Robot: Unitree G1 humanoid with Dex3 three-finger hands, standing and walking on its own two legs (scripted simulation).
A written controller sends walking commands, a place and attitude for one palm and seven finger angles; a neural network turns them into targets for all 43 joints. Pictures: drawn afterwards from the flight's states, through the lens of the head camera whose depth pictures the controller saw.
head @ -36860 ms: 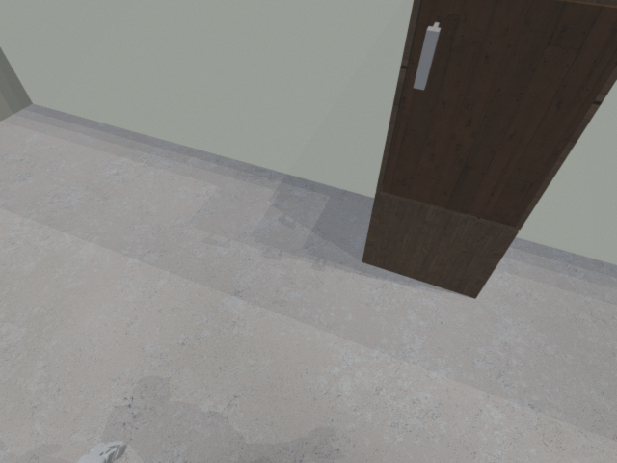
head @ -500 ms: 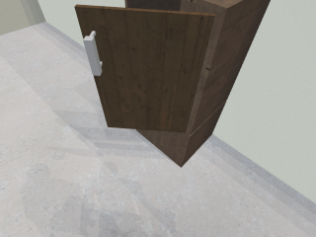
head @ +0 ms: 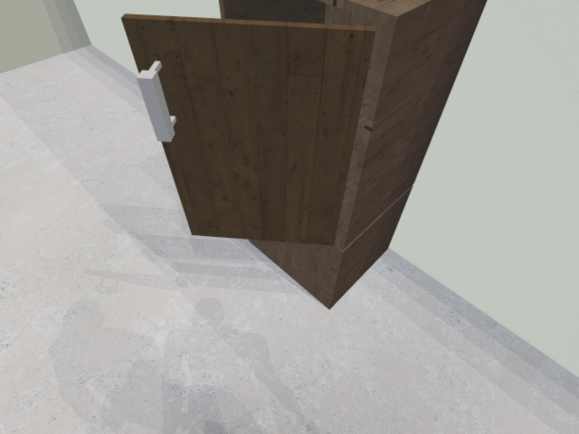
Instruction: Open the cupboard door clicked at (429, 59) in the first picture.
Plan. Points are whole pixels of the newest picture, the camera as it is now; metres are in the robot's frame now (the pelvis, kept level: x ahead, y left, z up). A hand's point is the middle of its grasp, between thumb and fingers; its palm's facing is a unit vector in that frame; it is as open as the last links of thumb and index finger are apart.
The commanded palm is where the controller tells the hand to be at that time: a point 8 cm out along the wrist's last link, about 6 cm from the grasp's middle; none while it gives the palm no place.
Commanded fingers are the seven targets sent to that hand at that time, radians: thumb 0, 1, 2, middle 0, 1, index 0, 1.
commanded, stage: look again from close up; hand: left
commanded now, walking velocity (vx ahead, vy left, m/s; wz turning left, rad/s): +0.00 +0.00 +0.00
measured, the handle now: (161, 101) +0.65 +0.27 +0.11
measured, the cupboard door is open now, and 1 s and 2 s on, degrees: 39 39 39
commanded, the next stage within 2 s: shuffle to correct the standing spot in 0.58 s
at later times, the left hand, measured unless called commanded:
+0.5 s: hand out of the picture +0.04 +0.25 -0.17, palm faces +0.02 -0.96 -0.27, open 7.4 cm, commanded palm none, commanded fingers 0.00 0.90 0.90 -0.20 -0.30 -0.20 -0.30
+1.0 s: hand out of the picture -0.09 +0.25 -0.19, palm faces +0.05 -0.98 -0.18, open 7.4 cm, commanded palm none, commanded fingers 0.00 0.90 0.90 -0.20 -0.30 -0.20 -0.30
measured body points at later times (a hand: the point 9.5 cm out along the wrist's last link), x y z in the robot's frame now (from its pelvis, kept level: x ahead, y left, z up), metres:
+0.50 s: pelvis -0.02 +0.04 -0.01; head -0.04 +0.05 +0.44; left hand +0.04 +0.30 -0.15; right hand +0.09 -0.22 -0.13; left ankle +0.02 +0.15 -0.74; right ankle -0.06 -0.10 -0.74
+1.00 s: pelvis -0.04 +0.07 -0.01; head -0.05 +0.09 +0.44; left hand -0.09 +0.30 -0.18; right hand -0.06 -0.17 -0.16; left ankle +0.01 +0.15 -0.74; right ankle -0.06 -0.10 -0.74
